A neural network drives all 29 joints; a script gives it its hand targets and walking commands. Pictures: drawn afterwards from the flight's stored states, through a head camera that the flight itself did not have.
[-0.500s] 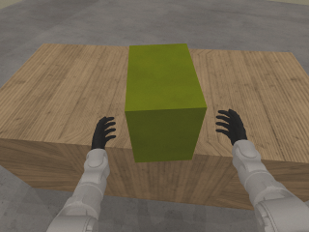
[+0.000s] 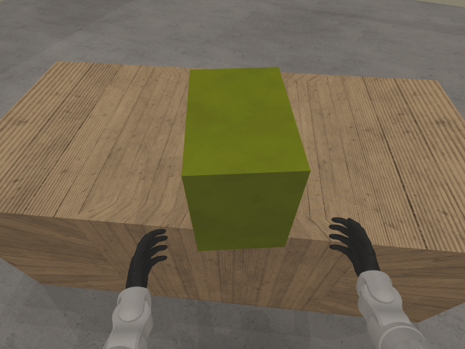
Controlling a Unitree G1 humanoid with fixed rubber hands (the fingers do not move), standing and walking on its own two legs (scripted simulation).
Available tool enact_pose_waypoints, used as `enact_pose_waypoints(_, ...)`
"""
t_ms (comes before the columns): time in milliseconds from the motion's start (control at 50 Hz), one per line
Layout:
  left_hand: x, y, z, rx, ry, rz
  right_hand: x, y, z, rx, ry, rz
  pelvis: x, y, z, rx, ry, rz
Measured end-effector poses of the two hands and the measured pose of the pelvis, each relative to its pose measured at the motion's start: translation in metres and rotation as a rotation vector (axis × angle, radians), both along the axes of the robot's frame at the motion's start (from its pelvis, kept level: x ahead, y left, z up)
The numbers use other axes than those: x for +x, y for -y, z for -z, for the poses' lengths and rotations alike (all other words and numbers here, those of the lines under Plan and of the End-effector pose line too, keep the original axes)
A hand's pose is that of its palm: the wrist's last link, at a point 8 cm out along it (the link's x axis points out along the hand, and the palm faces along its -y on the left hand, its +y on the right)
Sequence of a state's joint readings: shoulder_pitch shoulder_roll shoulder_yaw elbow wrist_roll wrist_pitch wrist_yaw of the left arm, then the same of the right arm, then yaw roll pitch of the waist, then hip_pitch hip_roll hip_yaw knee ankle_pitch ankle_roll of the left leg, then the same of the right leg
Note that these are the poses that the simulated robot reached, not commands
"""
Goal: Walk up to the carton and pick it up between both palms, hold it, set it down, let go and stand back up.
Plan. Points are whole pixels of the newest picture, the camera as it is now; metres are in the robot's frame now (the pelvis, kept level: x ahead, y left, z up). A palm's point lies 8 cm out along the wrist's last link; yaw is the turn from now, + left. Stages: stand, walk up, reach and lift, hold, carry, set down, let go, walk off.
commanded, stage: set down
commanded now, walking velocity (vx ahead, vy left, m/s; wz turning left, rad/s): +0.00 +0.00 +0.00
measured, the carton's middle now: (238, 159) +0.51 +0.01 -0.01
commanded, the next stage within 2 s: let go in 0.90 s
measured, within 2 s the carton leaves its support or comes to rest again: neither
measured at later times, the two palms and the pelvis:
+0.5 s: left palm (117, 303) +0.21 +0.23 -0.05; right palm (366, 299) +0.21 -0.20 -0.04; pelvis +0.02 +0.01 +0.01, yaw -1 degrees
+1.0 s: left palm (98, 342) +0.16 +0.26 -0.07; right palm (365, 330) +0.17 -0.20 -0.07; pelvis +0.01 +0.03 +0.00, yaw -2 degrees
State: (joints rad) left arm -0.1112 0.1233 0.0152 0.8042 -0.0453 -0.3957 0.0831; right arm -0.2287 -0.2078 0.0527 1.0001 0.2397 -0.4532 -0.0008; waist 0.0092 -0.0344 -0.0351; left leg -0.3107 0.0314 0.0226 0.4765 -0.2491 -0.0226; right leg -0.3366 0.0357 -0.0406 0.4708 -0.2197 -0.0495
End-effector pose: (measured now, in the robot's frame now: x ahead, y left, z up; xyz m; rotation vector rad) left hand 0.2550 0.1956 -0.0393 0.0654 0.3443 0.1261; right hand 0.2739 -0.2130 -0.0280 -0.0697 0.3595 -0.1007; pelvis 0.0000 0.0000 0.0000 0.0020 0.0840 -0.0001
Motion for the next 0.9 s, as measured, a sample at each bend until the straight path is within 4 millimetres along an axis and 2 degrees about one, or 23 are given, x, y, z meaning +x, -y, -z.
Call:
enact_pose_waypoints(240,-0.033,-0.025,0.006,0.021,-0.112,-0.015,-0.037,-0.009,0.014,0.004,-0.069,0.012,0.017,-0.002,-0.005,-0.001,0.080,-0.004)
enact_pose_waypoints(440,-0.038,-0.033,0.005,0.014,-0.171,0.009,-0.054,-0.012,0.011,-0.014,-0.107,0.019,0.025,-0.011,-0.006,-0.010,0.153,0.011)
enact_pose_waypoints(560,-0.047,-0.036,0.014,0.018,-0.233,0.032,-0.067,-0.006,0.013,-0.051,-0.164,0.014,0.024,-0.016,-0.006,-0.015,0.162,0.018)
enact_pose_waypoints(700,-0.067,-0.040,0.027,0.030,-0.319,0.037,-0.088,0.001,0.021,-0.080,-0.238,0.024,0.019,-0.023,-0.005,-0.021,0.159,0.024)
enact_pose_waypoints(900,-0.085,-0.053,0.031,0.054,-0.378,0.021,-0.097,-0.011,0.031,-0.076,-0.283,-0.003,0.010,-0.030,-0.005,-0.023,0.161,0.028)
